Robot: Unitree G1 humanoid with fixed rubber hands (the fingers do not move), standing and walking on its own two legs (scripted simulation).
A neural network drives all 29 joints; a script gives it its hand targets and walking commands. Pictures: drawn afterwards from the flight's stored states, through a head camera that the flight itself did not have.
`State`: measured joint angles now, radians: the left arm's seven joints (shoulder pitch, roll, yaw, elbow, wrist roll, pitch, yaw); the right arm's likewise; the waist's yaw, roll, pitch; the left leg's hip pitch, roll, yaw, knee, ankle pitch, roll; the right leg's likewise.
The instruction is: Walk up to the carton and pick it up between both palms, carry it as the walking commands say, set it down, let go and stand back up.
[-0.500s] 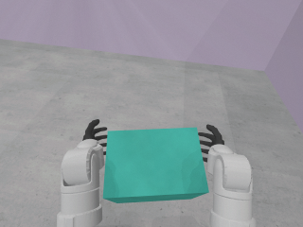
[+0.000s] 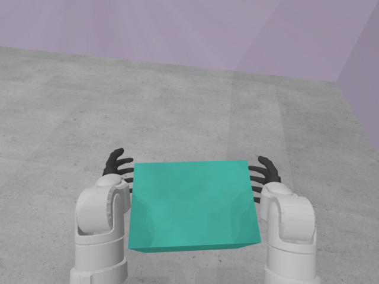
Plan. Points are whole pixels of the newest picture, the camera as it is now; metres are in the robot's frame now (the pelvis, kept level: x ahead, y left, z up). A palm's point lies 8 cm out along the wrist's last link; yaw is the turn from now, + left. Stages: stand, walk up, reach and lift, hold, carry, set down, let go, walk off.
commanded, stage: carry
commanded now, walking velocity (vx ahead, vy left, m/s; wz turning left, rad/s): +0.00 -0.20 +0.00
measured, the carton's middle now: (191, 210) +0.28 +0.01 +0.02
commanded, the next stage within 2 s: none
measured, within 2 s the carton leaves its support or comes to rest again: neither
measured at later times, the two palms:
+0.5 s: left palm (142, 199) +0.25 +0.10 +0.11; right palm (303, 203) +0.25 -0.20 +0.10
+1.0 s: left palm (144, 216) +0.21 +0.09 +0.12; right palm (320, 218) +0.22 -0.21 +0.12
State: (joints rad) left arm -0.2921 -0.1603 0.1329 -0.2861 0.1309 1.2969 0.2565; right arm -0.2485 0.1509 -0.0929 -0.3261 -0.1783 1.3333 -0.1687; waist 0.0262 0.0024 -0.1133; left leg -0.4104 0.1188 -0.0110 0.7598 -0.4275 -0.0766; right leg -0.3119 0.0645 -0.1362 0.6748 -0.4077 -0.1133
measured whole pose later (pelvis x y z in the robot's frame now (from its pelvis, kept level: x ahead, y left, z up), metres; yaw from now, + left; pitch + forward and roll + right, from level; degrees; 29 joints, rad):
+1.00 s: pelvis -0.05 -0.08 +0.00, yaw +3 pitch +0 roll +0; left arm -0.28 -0.16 0.12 -0.32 0.12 1.30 0.26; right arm -0.22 0.14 -0.08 -0.37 -0.18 1.34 -0.17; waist 0.03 -0.01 -0.08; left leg -0.37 0.10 0.02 0.68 -0.30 -0.08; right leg -0.36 0.02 -0.11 0.69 -0.33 -0.08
